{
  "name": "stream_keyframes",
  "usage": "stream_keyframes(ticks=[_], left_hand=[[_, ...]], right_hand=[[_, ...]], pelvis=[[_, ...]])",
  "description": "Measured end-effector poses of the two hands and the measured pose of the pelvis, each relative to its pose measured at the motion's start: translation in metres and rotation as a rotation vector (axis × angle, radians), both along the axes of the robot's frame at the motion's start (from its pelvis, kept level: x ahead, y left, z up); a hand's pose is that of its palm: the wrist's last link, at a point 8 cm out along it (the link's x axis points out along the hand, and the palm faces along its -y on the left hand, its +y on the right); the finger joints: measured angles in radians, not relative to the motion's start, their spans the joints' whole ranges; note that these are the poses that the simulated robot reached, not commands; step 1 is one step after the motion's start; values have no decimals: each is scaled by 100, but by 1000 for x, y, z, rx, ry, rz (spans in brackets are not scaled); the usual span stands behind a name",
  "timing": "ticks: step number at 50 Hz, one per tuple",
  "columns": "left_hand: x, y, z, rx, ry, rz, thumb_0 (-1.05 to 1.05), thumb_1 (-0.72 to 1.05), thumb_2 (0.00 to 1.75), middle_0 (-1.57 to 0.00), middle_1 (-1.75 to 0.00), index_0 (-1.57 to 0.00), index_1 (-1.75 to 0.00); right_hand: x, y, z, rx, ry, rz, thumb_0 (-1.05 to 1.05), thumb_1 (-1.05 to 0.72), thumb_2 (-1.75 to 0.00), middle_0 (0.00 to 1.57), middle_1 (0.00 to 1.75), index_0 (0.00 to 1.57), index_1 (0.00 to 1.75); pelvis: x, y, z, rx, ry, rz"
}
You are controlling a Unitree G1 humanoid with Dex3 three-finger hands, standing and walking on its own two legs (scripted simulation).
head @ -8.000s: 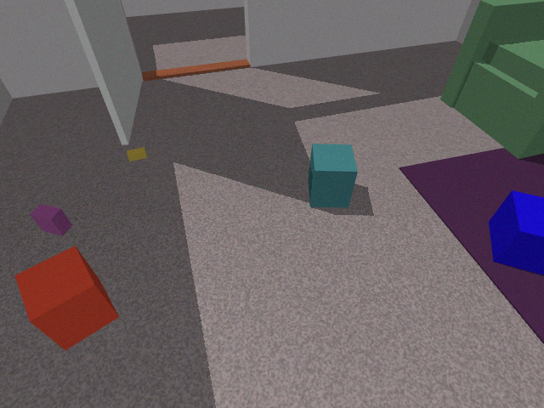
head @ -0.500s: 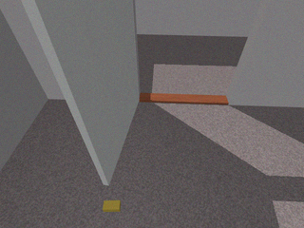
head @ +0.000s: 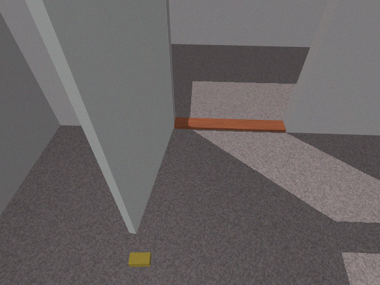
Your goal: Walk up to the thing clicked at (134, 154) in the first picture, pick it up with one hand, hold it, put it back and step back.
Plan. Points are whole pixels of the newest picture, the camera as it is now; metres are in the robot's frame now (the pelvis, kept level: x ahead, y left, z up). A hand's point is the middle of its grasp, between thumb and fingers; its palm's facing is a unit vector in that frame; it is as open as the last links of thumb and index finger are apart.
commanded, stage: stand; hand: left
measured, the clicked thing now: (140, 259) +0.44 +0.27 -0.76
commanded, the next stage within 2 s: walk up in 0.38 s
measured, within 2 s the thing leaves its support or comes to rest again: neither
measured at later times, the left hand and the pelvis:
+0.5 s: hand out of the picture +0.07 +0.26 -0.16, palm faces -0.01 -0.94 -0.35, open 7.4 cm; pelvis +0.00 +0.00 +0.00, yaw +0 degrees
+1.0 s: hand out of the picture +0.11 +0.27 -0.16, palm faces -0.02 -0.93 -0.36, open 7.4 cm; pelvis +0.02 +0.02 +0.00, yaw -1 degrees
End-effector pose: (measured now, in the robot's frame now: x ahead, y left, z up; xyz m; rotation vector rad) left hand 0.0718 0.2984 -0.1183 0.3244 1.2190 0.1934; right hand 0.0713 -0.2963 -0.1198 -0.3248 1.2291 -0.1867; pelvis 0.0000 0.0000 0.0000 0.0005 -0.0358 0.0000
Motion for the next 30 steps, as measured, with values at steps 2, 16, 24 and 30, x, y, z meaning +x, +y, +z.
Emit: stream_keyframes(ticks=[2, 16, 24, 30], left_hand=[[0, 0, 0, 0, 1, 0, 1, 91, 90, -21, -30, -20, -30], [-4, 1, -1, -1, 15, 4, 1, 91, 90, -21, -30, -20, -30], [-5, 3, -1, 1, 6, 16, 1, 91, 90, -21, -30, -20, -30], [0, 9, 0, 10, 0, 23, 1, 91, 90, -21, -30, -20, -30]], right_hand=[[0, 0, 0, 0, 1, 0, 0, -91, -90, 21, 30, 21, 30], [-4, 0, 0, -1, 15, -4, 0, -91, -90, 21, 30, 21, 30], [-6, 0, -2, 3, 24, -15, 0, -91, -90, 21, 30, 21, 30], [-4, 4, -4, 7, 29, -23, 0, -91, -90, 21, 30, 21, 30]], pelvis=[[0, 0, 0, 0, 0, 0], [0, 1, 0, 0, 0, 0], [3, 3, -1, -2, -2, -2], [9, 7, -1, -3, -2, -3]])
